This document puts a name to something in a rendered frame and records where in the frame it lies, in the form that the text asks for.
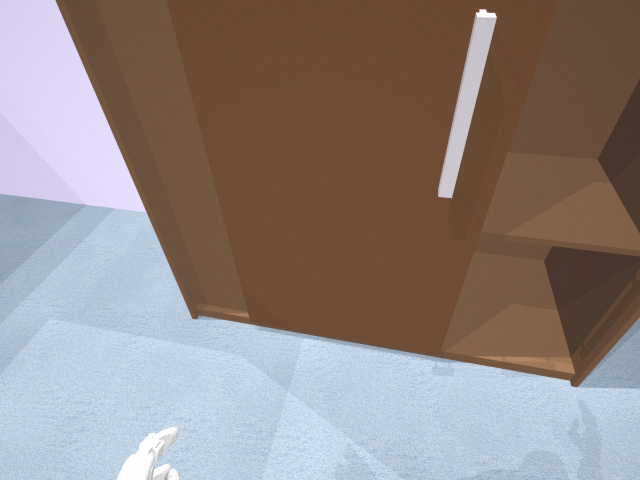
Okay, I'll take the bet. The wardrobe door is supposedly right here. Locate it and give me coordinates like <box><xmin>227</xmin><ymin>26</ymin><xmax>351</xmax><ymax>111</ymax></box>
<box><xmin>167</xmin><ymin>0</ymin><xmax>559</xmax><ymax>355</ymax></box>
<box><xmin>80</xmin><ymin>0</ymin><xmax>248</xmax><ymax>312</ymax></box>

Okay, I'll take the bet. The left robot hand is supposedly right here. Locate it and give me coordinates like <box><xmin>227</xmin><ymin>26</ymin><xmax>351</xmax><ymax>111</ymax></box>
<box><xmin>117</xmin><ymin>427</ymin><xmax>179</xmax><ymax>480</ymax></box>

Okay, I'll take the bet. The handle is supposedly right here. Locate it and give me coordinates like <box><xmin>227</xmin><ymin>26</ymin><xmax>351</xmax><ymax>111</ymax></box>
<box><xmin>438</xmin><ymin>9</ymin><xmax>497</xmax><ymax>198</ymax></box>

